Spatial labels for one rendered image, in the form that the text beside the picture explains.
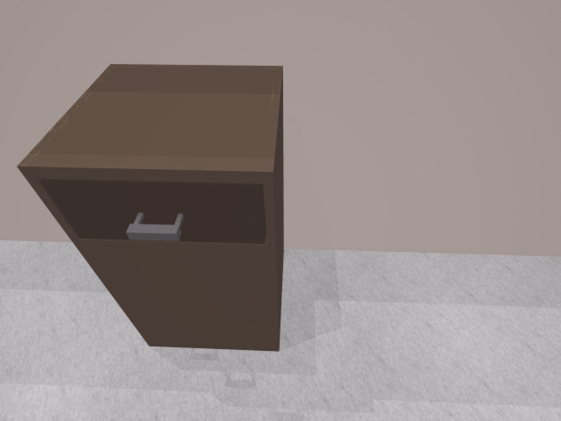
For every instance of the cabinet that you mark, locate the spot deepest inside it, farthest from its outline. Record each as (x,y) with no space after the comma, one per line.
(180,123)

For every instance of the drawer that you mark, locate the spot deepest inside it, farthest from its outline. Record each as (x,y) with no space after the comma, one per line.
(213,211)

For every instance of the handle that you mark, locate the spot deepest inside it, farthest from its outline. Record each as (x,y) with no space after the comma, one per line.
(138,231)

